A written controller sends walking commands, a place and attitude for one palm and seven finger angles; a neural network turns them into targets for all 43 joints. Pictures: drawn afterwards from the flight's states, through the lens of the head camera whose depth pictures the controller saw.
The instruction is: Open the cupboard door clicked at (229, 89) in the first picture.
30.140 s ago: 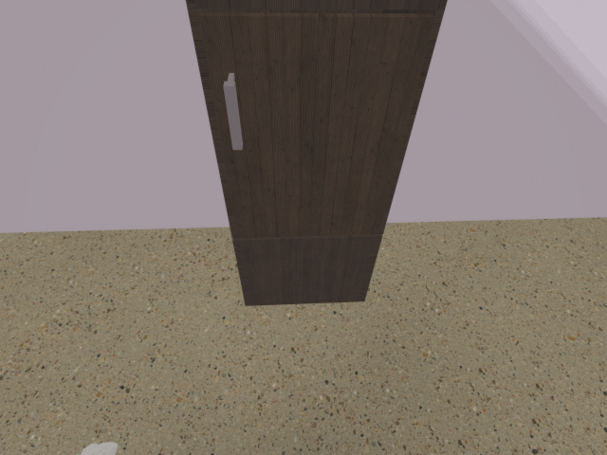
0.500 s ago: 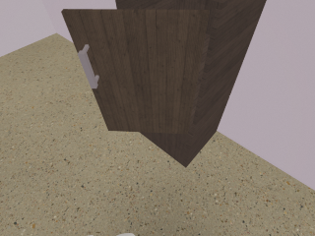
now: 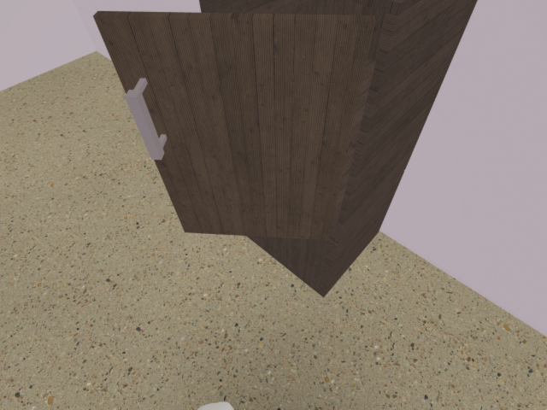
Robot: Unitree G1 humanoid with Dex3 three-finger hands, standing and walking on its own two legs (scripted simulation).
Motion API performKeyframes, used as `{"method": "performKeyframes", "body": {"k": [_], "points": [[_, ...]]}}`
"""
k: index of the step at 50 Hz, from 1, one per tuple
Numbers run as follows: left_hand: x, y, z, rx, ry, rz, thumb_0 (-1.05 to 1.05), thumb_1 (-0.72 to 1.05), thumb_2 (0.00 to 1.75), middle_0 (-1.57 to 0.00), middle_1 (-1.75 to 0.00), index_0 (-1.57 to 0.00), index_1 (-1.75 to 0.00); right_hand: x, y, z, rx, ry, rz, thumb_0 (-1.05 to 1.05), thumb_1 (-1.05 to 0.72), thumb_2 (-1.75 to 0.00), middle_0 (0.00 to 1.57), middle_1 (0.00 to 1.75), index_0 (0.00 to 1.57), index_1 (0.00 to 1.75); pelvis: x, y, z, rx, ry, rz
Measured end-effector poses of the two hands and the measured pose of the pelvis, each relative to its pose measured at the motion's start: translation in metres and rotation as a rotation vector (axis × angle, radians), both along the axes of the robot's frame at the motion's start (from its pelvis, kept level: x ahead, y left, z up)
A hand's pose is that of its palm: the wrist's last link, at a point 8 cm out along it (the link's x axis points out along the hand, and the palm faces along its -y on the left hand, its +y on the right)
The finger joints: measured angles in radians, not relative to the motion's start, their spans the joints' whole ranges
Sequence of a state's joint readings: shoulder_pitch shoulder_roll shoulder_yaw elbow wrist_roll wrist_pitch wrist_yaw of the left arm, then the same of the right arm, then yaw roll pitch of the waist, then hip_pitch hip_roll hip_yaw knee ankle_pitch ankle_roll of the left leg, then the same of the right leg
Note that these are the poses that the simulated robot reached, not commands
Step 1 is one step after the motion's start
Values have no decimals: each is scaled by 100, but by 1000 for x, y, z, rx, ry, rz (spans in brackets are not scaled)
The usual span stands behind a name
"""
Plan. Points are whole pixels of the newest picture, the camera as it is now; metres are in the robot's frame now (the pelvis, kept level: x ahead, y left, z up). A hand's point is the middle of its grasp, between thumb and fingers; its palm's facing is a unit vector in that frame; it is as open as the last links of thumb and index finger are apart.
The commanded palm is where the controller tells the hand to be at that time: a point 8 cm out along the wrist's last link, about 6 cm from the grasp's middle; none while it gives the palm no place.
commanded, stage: come to a stop and stand still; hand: left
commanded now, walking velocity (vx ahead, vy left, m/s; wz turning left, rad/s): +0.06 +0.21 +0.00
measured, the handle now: (150, 120) +0.56 +0.27 +0.09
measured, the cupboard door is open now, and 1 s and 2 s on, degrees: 38 38 38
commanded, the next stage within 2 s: look again from close up in 1.26 s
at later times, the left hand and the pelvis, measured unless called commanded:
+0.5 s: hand out of the picture +0.01 +0.22 -0.16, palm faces +0.03 -0.97 -0.25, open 7.3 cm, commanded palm none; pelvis -0.02 +0.02 +0.01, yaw +1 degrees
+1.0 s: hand out of the picture -0.04 +0.26 -0.16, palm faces +0.00 -0.97 -0.26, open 7.4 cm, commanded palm none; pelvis -0.06 +0.05 +0.01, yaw +0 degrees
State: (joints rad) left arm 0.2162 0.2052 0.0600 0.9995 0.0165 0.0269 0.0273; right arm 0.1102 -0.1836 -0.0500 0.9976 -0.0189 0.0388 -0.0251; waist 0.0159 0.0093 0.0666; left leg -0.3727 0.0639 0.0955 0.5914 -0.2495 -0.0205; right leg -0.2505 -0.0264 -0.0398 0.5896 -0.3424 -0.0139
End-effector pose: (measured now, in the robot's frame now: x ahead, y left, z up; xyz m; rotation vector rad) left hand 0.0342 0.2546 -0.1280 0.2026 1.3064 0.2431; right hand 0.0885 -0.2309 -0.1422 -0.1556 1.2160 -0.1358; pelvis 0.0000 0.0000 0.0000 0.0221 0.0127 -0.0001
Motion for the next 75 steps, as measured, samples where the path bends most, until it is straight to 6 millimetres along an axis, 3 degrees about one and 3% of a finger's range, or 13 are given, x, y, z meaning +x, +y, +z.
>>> {"method": "performKeyframes", "body": {"k": [5, 11, 19, 31, 37, 42, 54, 60, 66, 75], "points": [[-2, -18, 9, -17, -18, -13, 0, 91, 89, -19, -29, -20, -30, -20, -15, 3, 9, 64, -12, 1, -91, -89, 20, 30, 20, 30, 0, -7, 8, -2, -12, 11], [-7, -29, 7, -59, -17, -7, 0, 92, 89, -20, -29, -20, -30, -43, -15, 12, -8, 116, -15, 1, -91, -89, 20, 30, 19, 30, -1, -6, 15, 9, -8, 11], [-25, -10, -7, -87, 23, 10, 0, 92, 89, -20, -29, -20, -30, -69, 6, 17, -36, 153, 17, 1, -91, -89, 20, 30, 19, 30, -10, 10, 13, -17, -22, 20], [-26, 42, 2, -4, -77, -62, 1, 91, 89, -20, -29, -20, -30, -58, 25, 22, -50, -55, 13, 1, -91, -89, 20, 30, 20, 30, -31, 37, 6, -30, -45, 1], [-29, 54, 9, 3, -119, -77, 0, 91, 89, -20, -29, -20, -30, -61, 29, 27, -55, -90, 31, 1, -91, -89, 20, 30, 20, 30, -45, 46, 8, -30, -59, -4], [-43, 56, 10, -2, -105, -85, 0, 91, 89, -20, -29, -20, -30, -74, 27, 30, -62, -81, 29, 1, -91, -89, 20, 30, 20, 30, -55, 50, 10, -25, -61, -6], [-99, 44, 4, -33, 30, -58, 0, 91, 89, -20, -29, -20, -30, -126, 15, 26, -72, 57, -7, 1, -91, -89, 20, 30, 20, 30, -67, 46, 14, -21, -56, -1], [-117, 31, 2, -49, 83, -45, 0, 91, 89, -20, -29, -20, -30, -144, 14, 22, -58, 111, -26, 1, -91, -89, 20, 30, 20, 30, -68, 40, 15, -21, -52, -2], [-119, 18, 1, -62, 93, -42, 0, 91, 89, -20, -29, -20, -30, -151, 17, 19, -34, 134, -37, 1, -91, -89, 20, 30, 20, 30, -68, 34, 15, -20, -51, -4], [-104, -2, 0, -81, 55, -48, 0, 91, 89, -20, -29, -20, -30, -153, 27, 13, 10, 139, -47, 1, -91, -89, 20, 30, 20, 30, -67, 26, 16, -19, -48, -7]]}}
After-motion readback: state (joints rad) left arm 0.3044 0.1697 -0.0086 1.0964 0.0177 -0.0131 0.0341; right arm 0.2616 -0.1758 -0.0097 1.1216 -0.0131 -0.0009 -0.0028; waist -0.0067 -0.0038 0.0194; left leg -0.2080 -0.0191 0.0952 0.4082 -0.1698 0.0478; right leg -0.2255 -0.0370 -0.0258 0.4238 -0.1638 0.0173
